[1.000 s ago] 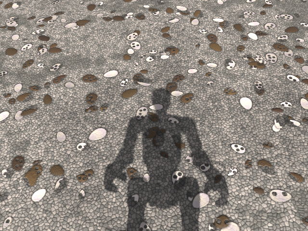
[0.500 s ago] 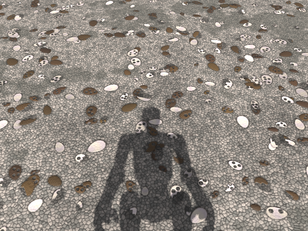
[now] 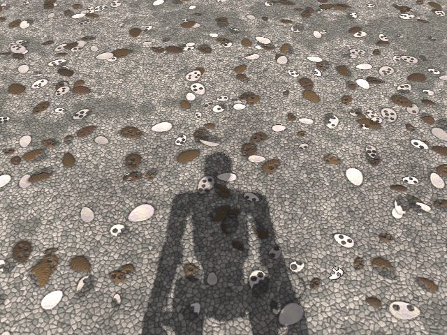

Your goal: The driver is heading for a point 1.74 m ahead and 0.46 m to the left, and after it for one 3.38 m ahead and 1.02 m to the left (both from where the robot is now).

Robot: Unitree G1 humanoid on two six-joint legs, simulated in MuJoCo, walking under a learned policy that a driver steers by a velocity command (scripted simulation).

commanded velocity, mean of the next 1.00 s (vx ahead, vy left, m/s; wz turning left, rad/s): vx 0.05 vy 0.00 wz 0.00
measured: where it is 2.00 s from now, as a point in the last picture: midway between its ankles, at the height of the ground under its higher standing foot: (254, 305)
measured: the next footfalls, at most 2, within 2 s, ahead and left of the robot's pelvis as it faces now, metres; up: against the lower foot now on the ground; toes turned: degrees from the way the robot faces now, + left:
right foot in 1.10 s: +0.18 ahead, -0.12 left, +0.00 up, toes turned -4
left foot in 1.60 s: +0.52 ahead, +0.03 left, +0.00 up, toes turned +5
